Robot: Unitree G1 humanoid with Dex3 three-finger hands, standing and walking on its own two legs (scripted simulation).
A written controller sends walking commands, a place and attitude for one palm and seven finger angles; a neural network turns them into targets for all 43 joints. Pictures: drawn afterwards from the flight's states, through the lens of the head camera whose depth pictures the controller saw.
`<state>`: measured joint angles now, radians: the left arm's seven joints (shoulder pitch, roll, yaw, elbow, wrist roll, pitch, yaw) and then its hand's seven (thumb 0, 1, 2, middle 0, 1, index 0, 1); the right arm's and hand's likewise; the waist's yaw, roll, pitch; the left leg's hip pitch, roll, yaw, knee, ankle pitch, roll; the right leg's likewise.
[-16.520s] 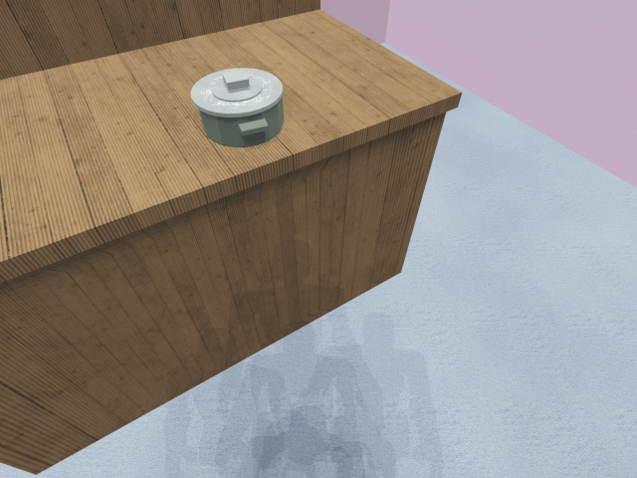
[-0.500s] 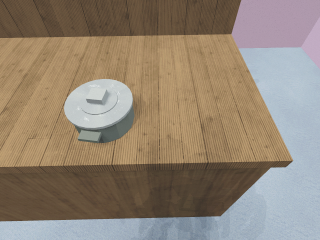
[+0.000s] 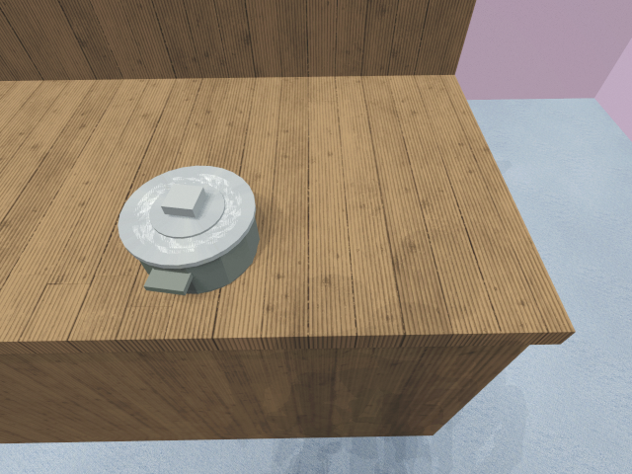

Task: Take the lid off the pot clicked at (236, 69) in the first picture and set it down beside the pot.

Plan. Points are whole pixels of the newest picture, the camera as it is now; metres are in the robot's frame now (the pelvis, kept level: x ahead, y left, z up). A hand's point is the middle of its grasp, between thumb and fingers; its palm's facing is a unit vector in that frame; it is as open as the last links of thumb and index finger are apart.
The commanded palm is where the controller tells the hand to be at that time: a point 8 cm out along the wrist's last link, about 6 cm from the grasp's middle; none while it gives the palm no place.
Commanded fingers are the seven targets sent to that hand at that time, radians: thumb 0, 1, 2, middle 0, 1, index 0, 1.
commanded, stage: look again from close up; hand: left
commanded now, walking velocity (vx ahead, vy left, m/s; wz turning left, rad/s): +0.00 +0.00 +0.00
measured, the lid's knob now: (184, 200) +0.43 +0.20 +0.11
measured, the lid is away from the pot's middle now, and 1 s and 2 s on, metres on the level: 0.00 0.00 0.00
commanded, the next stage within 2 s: shuffle to correct the standing spot in 0.08 s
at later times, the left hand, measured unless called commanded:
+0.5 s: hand out of the picture -0.01 +0.20 -0.18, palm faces +0.05 -0.97 -0.24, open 7.4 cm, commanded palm none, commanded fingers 0.00 0.90 0.90 -0.20 -0.30 -0.20 -0.30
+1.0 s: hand out of the picture -0.03 +0.27 -0.18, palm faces -0.01 -0.99 -0.17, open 7.4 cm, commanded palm none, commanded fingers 0.00 0.90 0.90 -0.20 -0.30 -0.20 -0.30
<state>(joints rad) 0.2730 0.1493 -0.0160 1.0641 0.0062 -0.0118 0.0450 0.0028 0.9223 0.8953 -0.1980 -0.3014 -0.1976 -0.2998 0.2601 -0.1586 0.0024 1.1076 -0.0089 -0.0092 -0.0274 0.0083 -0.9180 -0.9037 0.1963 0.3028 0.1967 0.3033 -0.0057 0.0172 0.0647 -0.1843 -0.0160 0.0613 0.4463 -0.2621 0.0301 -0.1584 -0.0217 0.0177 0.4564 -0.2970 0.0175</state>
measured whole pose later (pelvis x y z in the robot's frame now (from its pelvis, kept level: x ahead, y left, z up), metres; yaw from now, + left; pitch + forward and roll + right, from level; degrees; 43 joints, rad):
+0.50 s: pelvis -0.03 +0.01 -0.01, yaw +2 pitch +0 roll -1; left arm 0.25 0.16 0.01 1.01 0.02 0.02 0.05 0.00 0.91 0.90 -0.20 -0.30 -0.20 -0.30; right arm 0.23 -0.19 -0.04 1.02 -0.01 0.04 -0.03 0.01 -0.91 -0.90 0.20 0.30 0.20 0.30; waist 0.00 0.03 0.10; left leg -0.33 -0.02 0.04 0.66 -0.32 -0.01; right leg -0.25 -0.04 -0.01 0.56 -0.30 0.03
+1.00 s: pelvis -0.06 +0.09 +0.00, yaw +1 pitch +2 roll +0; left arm 0.25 0.19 0.00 1.01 0.01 0.03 0.02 0.00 0.91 0.90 -0.20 -0.30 -0.20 -0.30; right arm 0.31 -0.12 -0.02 1.05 -0.02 -0.01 -0.03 0.01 -0.93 -0.90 0.20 0.30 0.20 0.30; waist -0.02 -0.03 0.05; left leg -0.23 -0.04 0.12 0.43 -0.25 0.09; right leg -0.23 -0.03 -0.05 0.52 -0.34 0.01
